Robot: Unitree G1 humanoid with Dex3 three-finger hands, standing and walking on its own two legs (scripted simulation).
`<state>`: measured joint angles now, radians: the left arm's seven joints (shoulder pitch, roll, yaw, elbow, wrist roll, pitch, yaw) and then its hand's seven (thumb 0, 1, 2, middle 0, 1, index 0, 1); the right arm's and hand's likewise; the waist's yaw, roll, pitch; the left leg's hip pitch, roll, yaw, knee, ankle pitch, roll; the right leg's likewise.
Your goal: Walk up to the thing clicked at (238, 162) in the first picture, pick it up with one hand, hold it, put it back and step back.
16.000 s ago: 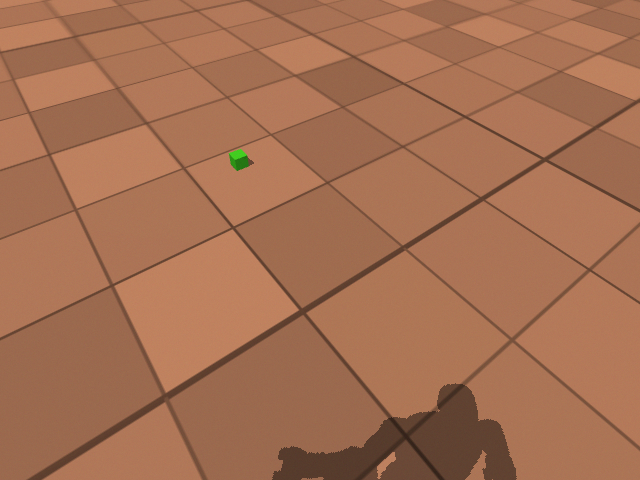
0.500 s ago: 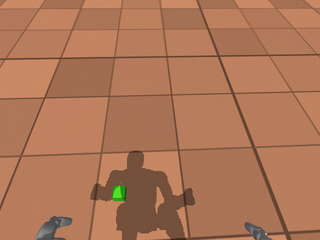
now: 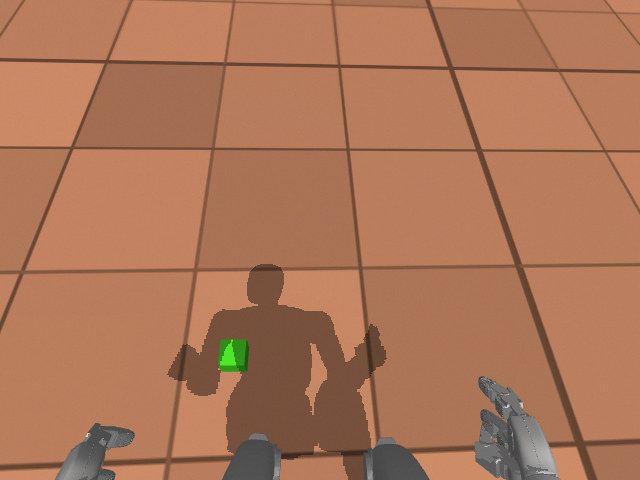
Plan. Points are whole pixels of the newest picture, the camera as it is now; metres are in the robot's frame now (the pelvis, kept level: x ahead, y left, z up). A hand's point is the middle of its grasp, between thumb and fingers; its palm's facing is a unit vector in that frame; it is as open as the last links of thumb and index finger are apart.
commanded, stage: rise first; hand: left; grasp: from above
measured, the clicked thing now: (234, 355) +0.44 +0.22 -0.64
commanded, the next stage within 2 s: none
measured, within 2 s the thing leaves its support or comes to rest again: neither
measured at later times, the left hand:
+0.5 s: hand (154, 439) +0.21 +0.28 -0.28, palm faces -0.43 -0.52 -0.74, open 13.8 cm
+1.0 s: hand (185, 384) +0.32 +0.28 -0.43, palm faces -0.47 -0.11 -0.88, open 13.4 cm
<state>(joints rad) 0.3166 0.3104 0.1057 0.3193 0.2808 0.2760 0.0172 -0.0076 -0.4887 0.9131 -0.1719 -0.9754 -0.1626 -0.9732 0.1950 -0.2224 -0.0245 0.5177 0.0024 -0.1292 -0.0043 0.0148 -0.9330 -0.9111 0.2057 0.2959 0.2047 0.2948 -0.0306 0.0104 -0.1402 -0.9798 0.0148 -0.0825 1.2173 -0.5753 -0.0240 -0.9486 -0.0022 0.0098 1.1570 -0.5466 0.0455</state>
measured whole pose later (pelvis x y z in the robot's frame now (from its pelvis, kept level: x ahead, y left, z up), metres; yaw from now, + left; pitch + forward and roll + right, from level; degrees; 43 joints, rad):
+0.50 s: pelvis -0.05 -0.01 -0.14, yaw -1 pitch +31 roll -3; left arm -0.10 0.45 0.11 0.63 0.66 -0.01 0.10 -0.01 -0.49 0.93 -0.20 -0.95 -0.18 -0.95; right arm 0.08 -0.29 -0.04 0.61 0.00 -0.20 0.03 0.01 -0.94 -0.91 0.21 0.30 0.21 0.29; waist -0.04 0.00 -0.19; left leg -1.62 -0.01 -0.10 1.76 -0.69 -0.04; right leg -1.60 0.00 0.02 1.73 -0.67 0.05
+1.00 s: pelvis -0.09 +0.00 -0.29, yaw -4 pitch +33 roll -6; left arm -0.66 0.65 0.12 1.11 1.11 -0.25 0.24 -0.01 -0.39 0.93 -0.20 -0.91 -0.19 -0.90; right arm 0.17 -0.27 -0.04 0.75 -0.06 -0.04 0.09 0.01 -0.89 -0.90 0.20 0.30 0.20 0.29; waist -0.11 0.01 -0.11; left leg -2.13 -0.04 -0.15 2.23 -0.68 -0.05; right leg -2.09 0.03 0.01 2.15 -0.65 0.07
